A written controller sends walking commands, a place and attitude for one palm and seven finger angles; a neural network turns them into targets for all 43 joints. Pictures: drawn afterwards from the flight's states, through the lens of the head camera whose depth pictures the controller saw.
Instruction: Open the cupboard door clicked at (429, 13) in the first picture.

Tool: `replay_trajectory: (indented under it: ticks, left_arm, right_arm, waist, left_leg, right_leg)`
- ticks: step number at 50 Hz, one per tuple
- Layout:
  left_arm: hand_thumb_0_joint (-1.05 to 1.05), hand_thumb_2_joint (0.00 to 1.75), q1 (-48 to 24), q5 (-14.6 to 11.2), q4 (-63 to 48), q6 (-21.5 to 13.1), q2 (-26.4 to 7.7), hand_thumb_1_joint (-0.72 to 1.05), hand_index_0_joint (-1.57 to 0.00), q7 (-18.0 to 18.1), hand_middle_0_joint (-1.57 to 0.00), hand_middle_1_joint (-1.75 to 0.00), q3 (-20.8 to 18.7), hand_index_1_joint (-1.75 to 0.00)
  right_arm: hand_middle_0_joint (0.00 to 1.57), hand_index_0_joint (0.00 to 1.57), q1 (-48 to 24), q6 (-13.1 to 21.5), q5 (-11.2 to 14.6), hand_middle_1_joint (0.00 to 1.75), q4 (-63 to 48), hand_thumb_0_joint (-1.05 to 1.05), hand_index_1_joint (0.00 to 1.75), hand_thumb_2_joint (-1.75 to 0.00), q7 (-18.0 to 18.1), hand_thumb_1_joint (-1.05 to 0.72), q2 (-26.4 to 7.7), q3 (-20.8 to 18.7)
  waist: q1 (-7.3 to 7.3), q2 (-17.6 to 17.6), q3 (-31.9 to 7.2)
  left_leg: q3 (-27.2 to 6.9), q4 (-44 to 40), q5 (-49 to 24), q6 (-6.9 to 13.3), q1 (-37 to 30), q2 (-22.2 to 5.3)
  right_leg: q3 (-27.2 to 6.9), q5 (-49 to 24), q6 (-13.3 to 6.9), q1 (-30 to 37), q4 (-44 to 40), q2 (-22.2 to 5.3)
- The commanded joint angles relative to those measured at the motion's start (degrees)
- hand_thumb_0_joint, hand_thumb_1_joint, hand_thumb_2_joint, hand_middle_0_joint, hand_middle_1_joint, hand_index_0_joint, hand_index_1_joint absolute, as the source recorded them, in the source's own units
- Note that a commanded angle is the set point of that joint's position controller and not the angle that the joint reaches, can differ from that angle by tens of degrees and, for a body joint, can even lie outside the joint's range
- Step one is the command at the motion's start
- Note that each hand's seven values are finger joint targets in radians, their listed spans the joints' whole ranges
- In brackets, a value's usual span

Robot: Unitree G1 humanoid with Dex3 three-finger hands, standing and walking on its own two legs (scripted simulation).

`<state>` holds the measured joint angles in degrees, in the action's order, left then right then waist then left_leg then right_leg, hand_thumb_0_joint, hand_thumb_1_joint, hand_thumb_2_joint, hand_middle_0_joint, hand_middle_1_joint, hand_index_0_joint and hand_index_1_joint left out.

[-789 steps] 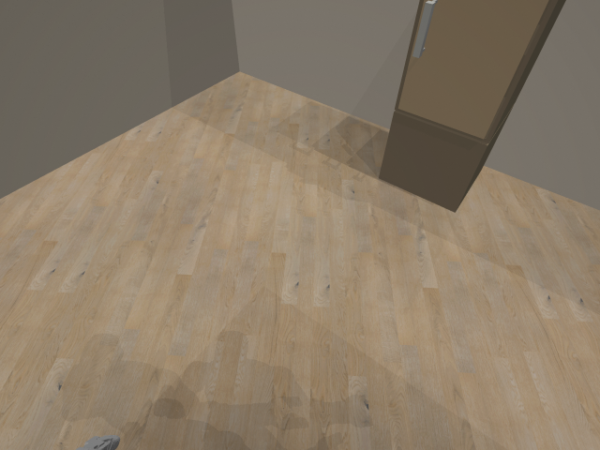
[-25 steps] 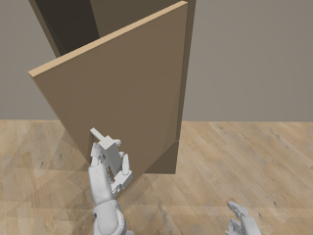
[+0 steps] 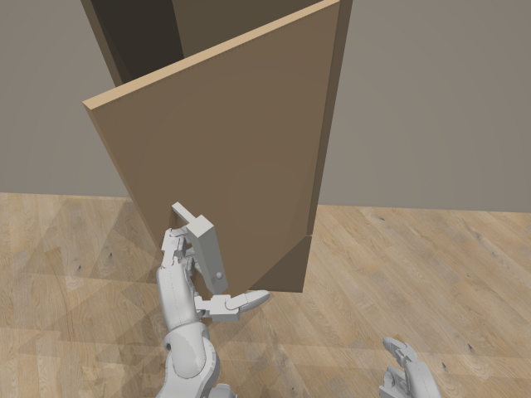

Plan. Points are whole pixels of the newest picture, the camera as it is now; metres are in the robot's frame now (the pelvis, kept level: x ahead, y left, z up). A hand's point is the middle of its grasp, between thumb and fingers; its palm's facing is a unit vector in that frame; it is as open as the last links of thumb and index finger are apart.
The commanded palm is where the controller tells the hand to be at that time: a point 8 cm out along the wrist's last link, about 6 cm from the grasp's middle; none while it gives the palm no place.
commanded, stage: open thumb and fingers to let go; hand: left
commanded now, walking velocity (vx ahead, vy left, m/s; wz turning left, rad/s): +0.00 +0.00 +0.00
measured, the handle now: (200, 251) +0.32 +0.12 +0.06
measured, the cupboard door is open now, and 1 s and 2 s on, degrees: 49 49 49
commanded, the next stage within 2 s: slide the hand sideways off the handle in 0.28 s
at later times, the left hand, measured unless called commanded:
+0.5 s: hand (216, 285) +0.27 +0.09 +0.06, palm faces +0.09 -0.99 -0.06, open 15.8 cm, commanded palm +0.24 +0.12 +0.06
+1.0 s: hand (196, 313) +0.23 +0.11 +0.06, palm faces -0.04 -1.00 +0.01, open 16.3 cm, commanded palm +0.20 +0.16 +0.06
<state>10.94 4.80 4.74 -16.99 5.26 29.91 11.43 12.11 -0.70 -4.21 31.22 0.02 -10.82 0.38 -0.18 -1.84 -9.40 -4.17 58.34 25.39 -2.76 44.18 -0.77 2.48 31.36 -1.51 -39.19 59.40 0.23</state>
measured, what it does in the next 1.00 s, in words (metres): stands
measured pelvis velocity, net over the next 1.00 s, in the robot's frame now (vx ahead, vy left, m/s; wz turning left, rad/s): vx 0.00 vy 0.03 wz -0.02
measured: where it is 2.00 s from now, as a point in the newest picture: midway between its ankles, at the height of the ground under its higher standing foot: outside the picture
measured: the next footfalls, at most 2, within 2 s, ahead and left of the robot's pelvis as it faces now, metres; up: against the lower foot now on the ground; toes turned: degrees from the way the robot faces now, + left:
none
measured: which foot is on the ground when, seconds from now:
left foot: down 0.00-1.00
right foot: down 0.00-1.00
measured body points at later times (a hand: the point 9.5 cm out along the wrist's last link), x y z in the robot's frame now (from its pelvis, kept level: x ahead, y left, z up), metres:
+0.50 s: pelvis -0.01 +0.02 +0.00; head +0.01 +0.01 +0.44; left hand +0.25 +0.14 +0.07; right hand +0.16 -0.20 -0.10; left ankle +0.04 +0.15 -0.67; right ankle -0.02 -0.10 -0.67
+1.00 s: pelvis +0.00 +0.03 -0.01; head +0.04 +0.02 +0.44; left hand +0.22 +0.16 +0.06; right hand +0.18 -0.19 -0.08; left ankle +0.04 +0.15 -0.67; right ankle -0.02 -0.10 -0.67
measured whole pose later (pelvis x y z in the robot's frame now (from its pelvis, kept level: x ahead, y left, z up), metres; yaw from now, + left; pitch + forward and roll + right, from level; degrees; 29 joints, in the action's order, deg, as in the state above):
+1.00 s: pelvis +0.00 +0.03 -0.01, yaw -1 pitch +12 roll -1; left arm 23.9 -2.7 -9.7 -17.4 -4.7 3.7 10.6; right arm 14.9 1.2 -0.6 22.8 -0.3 -11.8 1.6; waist 0.3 -2.3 -7.9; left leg -2.6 62.8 27.6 -0.7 47.0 -0.4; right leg 0.8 32.3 0.5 -41.5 62.0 -0.2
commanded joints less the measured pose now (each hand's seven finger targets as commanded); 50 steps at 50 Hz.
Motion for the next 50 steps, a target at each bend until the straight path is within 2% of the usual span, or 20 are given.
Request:
replay_trajectory:
  ticks: [1,3,7,13,16,18,19,20,21,22,24,26,27,29,31,36,37,39,42,50]
  left_arm:
    - [0.00,0.30,-11.60,0.49,-10.47,-3.00,0.42,-0.50,-0.25,1.17,-0.25,-0.90,-1.72,-0.90]
    - [0.00,0.30,-13.73,0.82,-10.45,-2.82,1.81,-0.50,-0.23,1.70,-0.23,-0.80,-0.44,-0.80]
    - [0.00,0.30,-13.01,0.92,-8.71,-2.00,1.53,-0.50,-0.20,2.31,-0.20,-0.60,-1.27,-0.60]
    - [0.00,0.30,-15.06,1.10,-9.05,-1.24,3.35,-0.50,-0.15,3.03,-0.15,-0.30,0.23,-0.30]
    - [0.00,0.30,-17.36,1.25,-8.01,-0.66,2.63,-0.50,-0.15,3.95,-0.15,-0.30,-0.88,-0.30]
    - [0.00,0.30,-18.48,1.26,-7.92,-0.25,4.91,-0.50,-0.15,4.14,-0.15,-0.30,1.02,-0.30]
    - [0.00,0.30,-19.77,1.29,-8.00,-0.31,4.37,-0.50,-0.15,4.33,-0.15,-0.30,0.60,-0.30]
    - [0.00,0.30,-17.86,7.72,-7.86,-2.72,-2.71,-0.50,-0.15,-7.65,-0.15,-0.30,11.37,-0.30]
    - [0.00,0.30,-20.83,5.30,-12.12,-5.18,-6.30,-0.50,-0.15,-14.54,-0.15,-0.30,7.21,-0.30]
    - [0.00,0.30,-20.02,3.84,-13.98,-6.83,-7.60,-0.50,-0.15,-19.53,-0.15,-0.30,7.22,-0.30]
    - [0.00,0.30,-16.29,-1.39,-13.93,-7.62,-6.76,-0.50,-0.15,-28.61,-0.15,-0.30,8.49,-0.30]
    - [0.00,0.30,-15.19,-8.33,-14.31,-6.08,-4.93,-0.50,-0.15,-32.30,-0.15,-0.30,6.37,-0.30]
    - [0.00,0.30,-14.80,-10.33,-13.77,-5.27,-4.22,-0.50,-0.15,-32.13,-0.15,-0.30,5.14,-0.30]
    - [0.00,0.30,-12.87,-11.59,-13.38,-3.71,-4.28,-0.50,-0.15,-29.93,-0.15,-0.30,2.62,-0.30]
    - [0.00,0.30,-9.29,-10.11,-15.03,-3.37,-5.41,-0.50,-0.15,-27.23,-0.15,-0.30,1.18,-0.30]
    - [0.00,0.30,-1.47,-5.90,-18.75,-3.95,-8.32,-0.50,-0.15,-24.45,-0.15,-0.30,0.26,-0.30]
    - [0.00,0.30,-1.47,-5.50,-20.39,-4.04,-7.77,-0.50,-0.15,-24.56,-0.15,-0.30,1.40,-0.30]
    - [0.00,0.30,0.28,-5.69,-20.52,-3.97,-9.20,-0.50,-0.15,-24.75,-0.15,-0.30,-0.26,-0.30]
    - [0.00,0.30,4.09,-6.26,-24.38,-4.16,-8.97,-0.50,-0.15,-25.27,-0.15,-0.30,-0.45,-0.30]
    - [0.00,0.30,11.28,-7.92,-30.70,-5.44,-10.50,-0.50,-0.15,-27.48,-0.15,-0.30,-0.98,-0.30]
  right_arm:
    - [0.20,0.20,-5.71,2.68,0.11,0.30,-8.68,0.00,0.30,-0.90,0.72,-0.90,-4.65,-1.92]
    - [0.20,0.20,-6.07,2.62,0.07,0.30,-8.60,0.00,0.30,-0.90,0.61,-0.90,-4.58,-1.79]
    - [0.20,0.20,-6.02,2.42,0.06,0.30,-8.72,0.00,0.30,-0.90,0.60,-0.90,-4.67,-1.86]
    - [0.20,0.20,-6.59,2.12,0.16,0.30,-8.76,0.00,0.30,-0.90,0.49,-0.90,-4.52,-1.70]
    - [0.20,0.20,-6.93,1.96,0.13,0.30,-8.50,0.00,0.30,-0.90,0.53,-0.90,-4.61,-1.55]
    - [0.20,0.20,-7.53,1.94,0.17,0.30,-8.48,0.00,0.30,-0.90,0.40,-0.90,-4.37,-1.41]
    - [0.20,0.20,-7.32,1.97,0.19,0.30,-8.22,0.00,0.30,-0.90,0.42,-0.90,-4.47,-1.48]
    - [0.20,0.20,-2.75,1.75,0.68,0.30,-6.84,0.00,0.30,-0.90,0.01,-0.90,-6.92,-1.56]
    - [0.20,0.20,-2.00,1.55,1.13,0.30,-8.60,0.00,0.30,-0.90,0.23,-0.90,-6.70,-2.41]
    - [0.20,0.20,-2.55,2.13,1.54,0.30,-9.43,0.00,0.30,-0.90,0.39,-0.90,-6.58,-2.12]
    - [0.20,0.20,-2.24,3.33,2.98,0.30,-11.13,0.00,0.30,-0.90,0.79,-0.90,-6.69,-1.76]
    - [0.20,0.20,-3.28,4.29,4.25,0.30,-12.90,0.00,0.30,-0.90,1.40,-0.90,-6.69,-1.07]
    - [0.20,0.20,-3.74,4.83,4.54,0.30,-13.10,0.00,0.30,-0.90,1.66,-0.90,-6.69,-0.98]
    - [0.20,0.20,-3.76,5.44,4.61,0.30,-13.48,0.00,0.30,-0.90,1.66,-0.90,-7.02,-1.07]
    - [0.20,0.20,-3.64,5.75,4.32,0.30,-14.20,0.00,0.30,-0.90,1.19,-0.90,-7.19,-1.34]
    - [0.20,0.20,-2.05,5.21,3.65,0.30,-15.83,0.00,0.30,-0.90,-0.12,-0.90,-7.19,-1.76]
    - [0.20,0.20,-2.36,5.11,3.50,0.30,-16.58,0.00,0.30,-0.90,-0.28,-0.90,-6.91,-1.68]
    - [0.20,0.20,-2.01,4.76,3.48,0.30,-16.69,0.00,0.30,-0.90,-0.17,-0.90,-7.00,-1.61]
    - [0.20,0.20,-2.09,4.62,3.63,0.30,-17.77,0.00,0.30,-0.90,-0.05,-0.90,-6.78,-1.68]
    - [0.20,0.20,-0.50,5.71,3.74,0.30,-18.17,0.00,0.30,-0.90,0.26,-0.90,-6.90,-1.79]
  waist:
    - [0.69,6.29,-8.78]
    - [0.98,4.60,-8.61]
    - [0.31,5.68,-9.31]
    - [0.57,4.72,-9.58]
    - [0.32,5.12,-9.30]
    - [0.92,3.94,-9.20]
    - [1.04,4.20,-9.45]
    - [6.15,7.03,-6.87]
    - [4.39,4.15,-11.76]
    - [3.41,1.02,-13.06]
    - [4.05,2.00,-11.13]
    - [3.41,2.23,-8.86]
    - [3.41,3.59,-7.06]
    - [2.61,4.64,-6.29]
    - [1.18,3.55,-7.95]
    - [0.60,4.01,-8.72]
    - [0.98,2.72,-8.47]
    - [0.98,3.19,-7.12]
    - [0.48,1.81,-8.39]
    - [1.42,1.32,-9.05]
  left_leg:
    - [3.01,-5.56,-8.27,3.39,-7.28,1.74]
    - [3.04,-5.75,-7.62,3.38,-7.70,1.72]
    - [3.00,-6.17,-7.47,3.32,-7.52,1.72]
    - [2.83,-6.50,-8.01,3.20,-8.48,1.45]
    - [2.37,-6.87,-6.52,3.15,-7.96,1.54]
    - [2.62,-6.77,-6.19,3.17,-8.71,1.52]
    - [2.39,-6.79,-6.05,3.11,-8.79,1.48]
    - [2.54,-5.34,-6.92,4.19,-9.24,1.21]
    - [2.71,-4.55,-8.91,4.62,-9.91,1.35]
    - [2.96,-4.66,-9.18,4.66,-11.20,1.59]
    - [2.52,-5.26,-7.79,4.84,-11.72,1.70]
    - [1.93,-6.73,-4.60,4.53,-11.29,1.69]
    - [1.64,-6.98,-2.89,4.32,-10.64,1.59]
    - [1.18,-7.73,-0.47,3.92,-9.81,1.55]
    - [1.16,-7.86,-2.33,3.78,-10.04,1.61]
    - [1.77,-6.84,-5.60,3.82,-8.79,1.29]
    - [2.23,-6.36,-5.48,3.94,-8.73,1.36]
    - [2.50,-6.01,-4.41,3.91,-7.58,1.40]
    - [2.39,-6.07,-6.32,3.75,-8.58,1.19]
    - [2.08,-3.77,-9.56,3.79,-8.14,1.32]
  right_leg:
    - [-1.36,-14.71,0.48,3.60,-12.64,-0.42]
    - [-0.94,-13.30,0.32,2.44,-12.36,-0.31]
    - [-0.51,-12.57,0.10,2.91,-12.28,0.00]
    - [0.24,-12.53,-0.07,2.43,-11.75,0.37]
    - [0.47,-10.09,-0.24,2.10,-11.84,0.53]
    - [0.68,-9.97,-0.17,1.26,-11.84,0.49]
    - [0.77,-9.79,-0.22,1.13,-11.66,0.52]
    - [-1.05,-13.27,0.08,-2.52,-11.00,0.08]
    - [-1.56,-16.89,-0.47,0.04,-10.24,-0.35]
    - [-1.69,-17.68,-0.60,0.88,-9.73,-0.43]
    - [-1.21,-16.25,-0.41,0.77,-10.42,-0.16]
    - [-0.57,-11.66,-0.34,0.92,-11.80,0.43]
    - [-0.09,-9.45,-0.01,-0.13,-12.16,0.62]
    - [0.71,-6.37,0.14,-1.10,-12.06,0.72]
    - [1.15,-7.82,-0.16,-0.12,-10.51,0.69]
    - [0.83,-10.52,-0.42,0.24,-8.80,0.63]
    - [0.56,-10.83,-0.26,-0.30,-8.77,0.51]
    - [0.33,-10.03,-0.22,-0.72,-8.98,0.65]
    - [0.73,-11.87,-0.41,0.05,-7.95,0.91]
    - [0.96,-16.31,-0.10,-0.56,-6.02,1.16]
